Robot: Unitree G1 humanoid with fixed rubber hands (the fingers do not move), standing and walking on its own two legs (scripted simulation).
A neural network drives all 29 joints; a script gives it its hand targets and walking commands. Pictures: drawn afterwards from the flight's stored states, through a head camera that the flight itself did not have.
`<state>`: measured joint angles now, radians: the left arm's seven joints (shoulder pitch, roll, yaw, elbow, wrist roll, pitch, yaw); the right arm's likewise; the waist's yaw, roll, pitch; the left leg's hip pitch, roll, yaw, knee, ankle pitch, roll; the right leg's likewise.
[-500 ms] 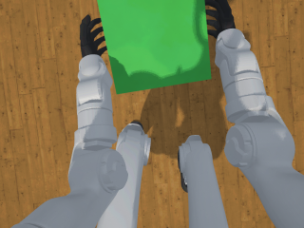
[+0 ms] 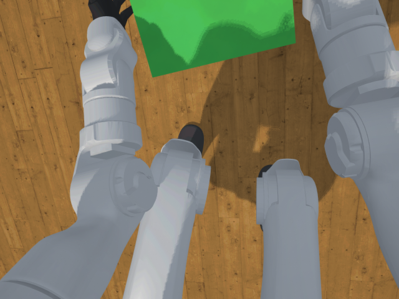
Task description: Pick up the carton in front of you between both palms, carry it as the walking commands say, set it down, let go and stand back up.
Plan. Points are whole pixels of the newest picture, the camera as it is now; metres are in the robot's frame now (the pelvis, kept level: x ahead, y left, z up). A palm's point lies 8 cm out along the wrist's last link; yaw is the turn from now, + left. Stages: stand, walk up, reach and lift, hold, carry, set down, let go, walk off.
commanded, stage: set down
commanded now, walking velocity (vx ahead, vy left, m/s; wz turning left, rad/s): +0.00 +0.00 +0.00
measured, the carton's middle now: out of the picture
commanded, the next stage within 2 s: none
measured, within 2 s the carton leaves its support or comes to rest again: rests again in 0.74 s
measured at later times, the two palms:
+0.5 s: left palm (109, 15) +0.49 +0.25 -0.17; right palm out of the picture +0.58 -0.04 -0.19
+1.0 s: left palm (113, 14) +0.50 +0.25 -0.19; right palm out of the picture +0.58 -0.04 -0.21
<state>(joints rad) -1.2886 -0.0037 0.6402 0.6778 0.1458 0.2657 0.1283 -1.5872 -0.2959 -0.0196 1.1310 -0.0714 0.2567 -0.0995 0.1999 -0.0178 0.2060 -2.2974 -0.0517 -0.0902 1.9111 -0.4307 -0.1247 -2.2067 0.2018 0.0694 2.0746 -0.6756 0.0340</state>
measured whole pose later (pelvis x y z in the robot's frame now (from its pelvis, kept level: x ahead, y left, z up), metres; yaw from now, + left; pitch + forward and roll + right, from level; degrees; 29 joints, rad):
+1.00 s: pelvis +0.01 +0.00 -0.03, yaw +1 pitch +45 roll +7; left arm -1.36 0.12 0.73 0.92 0.17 0.21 0.01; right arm -1.61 -0.25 -0.13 1.14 -0.25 0.20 0.02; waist 0.19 0.03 0.26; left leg -2.32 -0.02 -0.02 2.02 -0.49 -0.11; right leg -2.26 0.12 0.06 2.20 -0.71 -0.01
